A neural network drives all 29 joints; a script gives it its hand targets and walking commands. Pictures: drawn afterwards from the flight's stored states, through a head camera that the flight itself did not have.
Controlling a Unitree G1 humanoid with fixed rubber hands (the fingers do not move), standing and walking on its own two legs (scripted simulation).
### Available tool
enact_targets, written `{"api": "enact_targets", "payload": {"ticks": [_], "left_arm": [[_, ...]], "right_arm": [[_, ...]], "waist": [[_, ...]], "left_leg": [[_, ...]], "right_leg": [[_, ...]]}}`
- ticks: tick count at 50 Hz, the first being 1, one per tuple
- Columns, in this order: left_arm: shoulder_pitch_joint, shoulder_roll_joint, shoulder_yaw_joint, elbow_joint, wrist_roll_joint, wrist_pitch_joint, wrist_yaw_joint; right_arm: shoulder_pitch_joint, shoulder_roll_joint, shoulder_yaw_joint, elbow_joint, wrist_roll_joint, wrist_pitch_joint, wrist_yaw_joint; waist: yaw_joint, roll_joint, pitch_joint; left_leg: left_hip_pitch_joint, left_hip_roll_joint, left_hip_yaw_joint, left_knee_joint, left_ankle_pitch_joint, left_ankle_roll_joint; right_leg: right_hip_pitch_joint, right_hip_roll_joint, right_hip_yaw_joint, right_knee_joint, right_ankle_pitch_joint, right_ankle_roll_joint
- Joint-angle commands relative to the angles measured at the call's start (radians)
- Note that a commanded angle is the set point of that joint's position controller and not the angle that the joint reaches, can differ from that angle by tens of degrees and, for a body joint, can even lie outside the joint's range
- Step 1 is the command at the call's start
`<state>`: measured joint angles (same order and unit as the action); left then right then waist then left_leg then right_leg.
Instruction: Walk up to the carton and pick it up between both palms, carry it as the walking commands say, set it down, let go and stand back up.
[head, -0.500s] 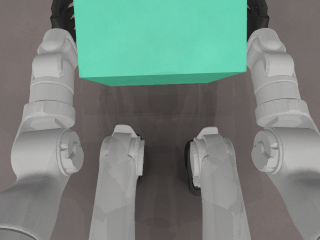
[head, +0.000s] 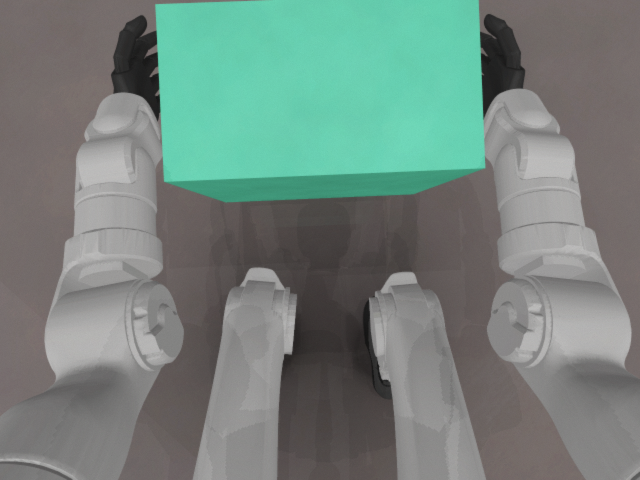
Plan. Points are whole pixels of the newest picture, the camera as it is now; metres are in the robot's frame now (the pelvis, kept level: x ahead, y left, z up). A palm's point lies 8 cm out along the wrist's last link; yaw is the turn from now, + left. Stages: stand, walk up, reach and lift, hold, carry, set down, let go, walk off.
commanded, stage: reach and lift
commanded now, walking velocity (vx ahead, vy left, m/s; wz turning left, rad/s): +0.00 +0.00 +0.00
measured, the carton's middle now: (319, 124) +0.50 +0.03 -0.15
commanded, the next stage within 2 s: none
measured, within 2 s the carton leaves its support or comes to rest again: neither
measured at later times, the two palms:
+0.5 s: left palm (98, 86) +0.48 +0.23 -0.01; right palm (539, 78) +0.50 -0.16 -0.01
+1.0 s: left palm (34, 66) +0.46 +0.23 +0.07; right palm (602, 54) +0.48 -0.16 +0.07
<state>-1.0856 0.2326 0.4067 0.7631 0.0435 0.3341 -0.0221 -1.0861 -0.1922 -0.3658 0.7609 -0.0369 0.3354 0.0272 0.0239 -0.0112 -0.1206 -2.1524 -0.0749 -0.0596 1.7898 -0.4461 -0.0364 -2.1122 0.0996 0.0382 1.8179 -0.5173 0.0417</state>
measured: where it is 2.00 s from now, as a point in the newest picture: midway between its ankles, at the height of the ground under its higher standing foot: (326, 358)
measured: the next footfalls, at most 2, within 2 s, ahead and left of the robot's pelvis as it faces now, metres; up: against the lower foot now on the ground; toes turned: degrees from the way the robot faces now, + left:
none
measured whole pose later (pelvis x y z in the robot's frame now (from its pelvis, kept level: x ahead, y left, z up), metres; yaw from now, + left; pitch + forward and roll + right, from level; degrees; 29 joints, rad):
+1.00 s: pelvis +0.04 +0.00 +0.13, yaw +1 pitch +41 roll -1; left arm -0.76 0.12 0.41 0.65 0.07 0.33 -0.04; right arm -0.77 -0.10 -0.37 0.68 -0.08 0.32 0.06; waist 0.02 -0.01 -0.25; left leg -1.66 -0.09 -0.09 1.37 -0.42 -0.03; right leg -1.62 0.10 0.07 1.39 -0.48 0.03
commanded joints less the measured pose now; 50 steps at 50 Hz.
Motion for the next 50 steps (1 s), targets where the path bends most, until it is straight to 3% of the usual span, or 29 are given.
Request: {"api": "enact_targets", "payload": {"ticks": [1,13,27,50], "left_arm": [[-0.612,-1.001,-0.463,-0.105,-0.123,0.0,-0.23],[-0.533,-1.049,-0.519,-0.159,-0.137,0.008,-0.234],[-0.436,-1.074,-0.493,-0.136,-0.1,0.007,-0.242],[-0.24,-1.112,-0.543,-0.172,-0.105,-0.01,-0.257]], "right_arm": [[-0.659,0.979,0.443,-0.133,0.112,-0.019,0.195],[-0.579,1.015,0.485,-0.172,0.12,-0.01,0.211],[-0.483,1.036,0.455,-0.129,0.085,-0.014,0.228],[-0.277,1.069,0.499,-0.163,0.069,-0.033,0.235]], "waist": [[0.014,0.017,-1.103],[0.009,0.021,-1.126],[0.009,0.022,-1.045],[0.006,0.021,-0.971]], "left_leg": [[0.719,-0.056,0.145,-0.16,0.208,0.014],[0.829,-0.063,0.135,-0.246,0.257,0.008],[0.916,-0.063,0.123,-0.365,0.242,0.007],[1.121,-0.064,0.091,-0.558,0.309,0.009]], "right_leg": [[0.506,0.054,-0.125,-0.205,0.167,-0.03],[0.601,0.059,-0.118,-0.289,0.214,-0.03],[0.682,0.061,-0.105,-0.408,0.2,-0.034],[0.899,0.057,-0.072,-0.603,0.274,-0.03]]}}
